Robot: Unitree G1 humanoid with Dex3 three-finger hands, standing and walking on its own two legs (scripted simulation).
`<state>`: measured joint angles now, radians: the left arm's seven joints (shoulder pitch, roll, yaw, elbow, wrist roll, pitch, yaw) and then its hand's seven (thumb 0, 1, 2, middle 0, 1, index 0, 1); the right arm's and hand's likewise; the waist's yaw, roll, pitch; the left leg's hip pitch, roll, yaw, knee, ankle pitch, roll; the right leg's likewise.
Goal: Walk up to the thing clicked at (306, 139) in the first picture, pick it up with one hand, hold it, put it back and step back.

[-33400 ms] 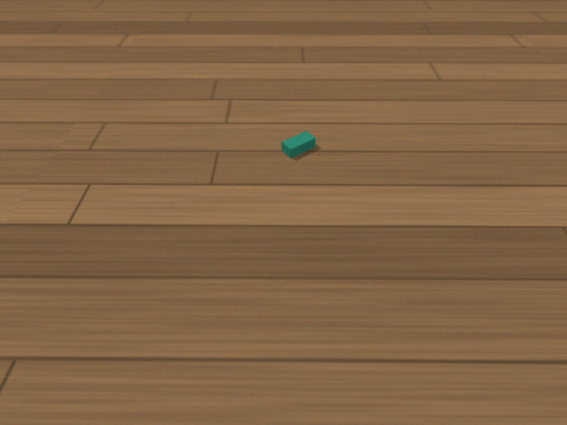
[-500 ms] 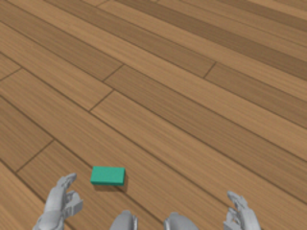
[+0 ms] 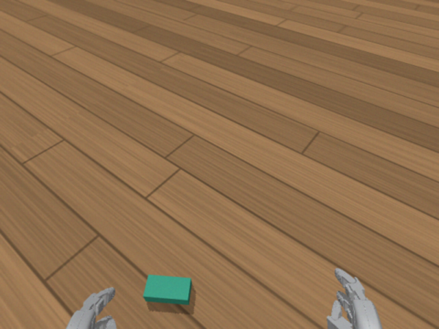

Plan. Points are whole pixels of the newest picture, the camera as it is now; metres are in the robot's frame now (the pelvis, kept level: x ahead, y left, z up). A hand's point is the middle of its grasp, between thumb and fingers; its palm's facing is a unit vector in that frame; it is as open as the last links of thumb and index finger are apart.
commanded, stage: home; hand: left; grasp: from above
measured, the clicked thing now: (168, 289) +0.44 +0.20 -0.69
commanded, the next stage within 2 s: stand in 1.78 s
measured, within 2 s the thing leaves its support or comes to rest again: neither
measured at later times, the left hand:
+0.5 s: hand out of the picture +0.17 +0.17 -0.05, palm faces +0.03 -0.98 -0.20, open 7.4 cm
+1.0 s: hand out of the picture +0.16 +0.17 -0.05, palm faces +0.03 -0.98 -0.21, open 7.4 cm
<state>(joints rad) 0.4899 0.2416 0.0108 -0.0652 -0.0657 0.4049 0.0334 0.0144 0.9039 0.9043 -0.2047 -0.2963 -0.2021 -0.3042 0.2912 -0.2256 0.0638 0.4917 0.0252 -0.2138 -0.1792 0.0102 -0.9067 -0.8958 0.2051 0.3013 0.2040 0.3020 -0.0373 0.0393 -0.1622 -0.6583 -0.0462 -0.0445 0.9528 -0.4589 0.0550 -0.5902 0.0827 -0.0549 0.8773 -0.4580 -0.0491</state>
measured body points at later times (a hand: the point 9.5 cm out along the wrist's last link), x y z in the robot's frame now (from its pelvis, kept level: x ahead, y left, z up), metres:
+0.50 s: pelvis +0.01 +0.00 +0.00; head +0.02 +0.00 +0.45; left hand +0.16 +0.23 -0.04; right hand +0.16 -0.25 -0.07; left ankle +0.01 +0.08 -0.69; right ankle -0.01 -0.09 -0.69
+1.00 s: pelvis +0.00 -0.01 +0.00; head +0.01 +0.00 +0.45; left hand +0.15 +0.23 -0.04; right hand +0.15 -0.25 -0.07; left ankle +0.01 +0.08 -0.69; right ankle -0.01 -0.09 -0.69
